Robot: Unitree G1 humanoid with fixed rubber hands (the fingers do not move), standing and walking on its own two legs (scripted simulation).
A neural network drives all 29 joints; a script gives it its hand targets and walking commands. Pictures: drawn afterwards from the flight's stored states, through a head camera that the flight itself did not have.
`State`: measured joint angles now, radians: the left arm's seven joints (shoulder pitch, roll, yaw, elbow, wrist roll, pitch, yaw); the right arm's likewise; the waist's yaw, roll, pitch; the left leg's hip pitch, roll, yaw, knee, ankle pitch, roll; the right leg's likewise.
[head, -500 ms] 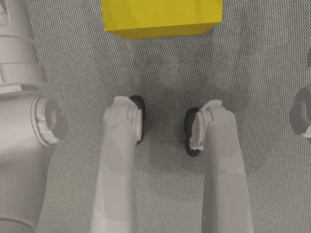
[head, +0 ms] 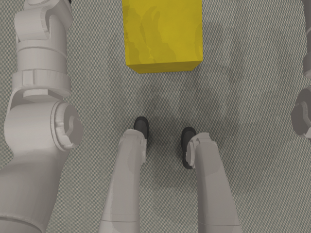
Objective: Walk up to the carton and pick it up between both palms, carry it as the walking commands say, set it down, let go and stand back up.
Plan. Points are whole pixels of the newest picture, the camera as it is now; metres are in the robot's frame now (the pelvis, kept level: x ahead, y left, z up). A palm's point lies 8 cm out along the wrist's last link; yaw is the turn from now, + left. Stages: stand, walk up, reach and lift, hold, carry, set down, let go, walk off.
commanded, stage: let go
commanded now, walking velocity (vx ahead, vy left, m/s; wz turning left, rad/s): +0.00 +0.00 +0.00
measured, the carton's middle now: (163, 39) +0.59 +0.03 -0.49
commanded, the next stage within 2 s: stand in 1.50 s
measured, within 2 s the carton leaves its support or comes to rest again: neither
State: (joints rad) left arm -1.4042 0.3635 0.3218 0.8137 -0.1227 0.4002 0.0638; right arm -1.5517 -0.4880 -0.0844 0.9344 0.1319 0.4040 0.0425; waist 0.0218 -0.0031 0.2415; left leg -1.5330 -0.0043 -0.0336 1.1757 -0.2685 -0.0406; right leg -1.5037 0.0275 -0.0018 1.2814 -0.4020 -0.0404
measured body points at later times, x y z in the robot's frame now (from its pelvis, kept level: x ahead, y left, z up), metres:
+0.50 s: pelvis +0.08 +0.00 +0.07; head +0.28 -0.01 +0.47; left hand +0.47 +0.24 +0.00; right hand +0.50 -0.22 +0.01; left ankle +0.13 +0.14 -0.59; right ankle +0.08 -0.10 -0.59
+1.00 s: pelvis +0.09 +0.00 +0.13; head +0.12 -0.01 +0.57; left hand +0.29 +0.25 +0.06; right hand +0.32 -0.24 +0.06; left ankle +0.13 +0.14 -0.59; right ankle +0.08 -0.10 -0.59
